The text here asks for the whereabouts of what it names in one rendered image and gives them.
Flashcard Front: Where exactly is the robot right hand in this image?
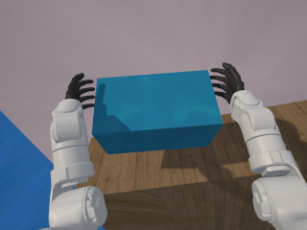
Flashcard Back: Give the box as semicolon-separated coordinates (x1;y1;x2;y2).
210;62;245;104

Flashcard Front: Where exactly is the left robot forearm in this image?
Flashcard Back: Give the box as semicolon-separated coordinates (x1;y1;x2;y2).
48;99;95;227

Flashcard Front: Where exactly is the robot left hand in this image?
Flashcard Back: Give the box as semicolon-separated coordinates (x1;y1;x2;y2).
65;73;95;109

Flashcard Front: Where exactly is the right robot upper arm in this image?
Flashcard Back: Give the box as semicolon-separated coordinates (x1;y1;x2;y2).
251;175;307;230

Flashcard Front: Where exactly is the left robot upper arm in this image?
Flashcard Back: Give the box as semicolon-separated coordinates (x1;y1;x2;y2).
39;186;107;230

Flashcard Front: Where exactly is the carton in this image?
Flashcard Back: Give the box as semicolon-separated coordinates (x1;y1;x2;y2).
91;70;224;154

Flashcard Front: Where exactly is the right robot forearm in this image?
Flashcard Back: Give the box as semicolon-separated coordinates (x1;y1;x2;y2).
229;90;307;187

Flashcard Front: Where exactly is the pedestal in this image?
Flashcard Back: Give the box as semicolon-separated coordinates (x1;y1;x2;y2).
75;100;307;230

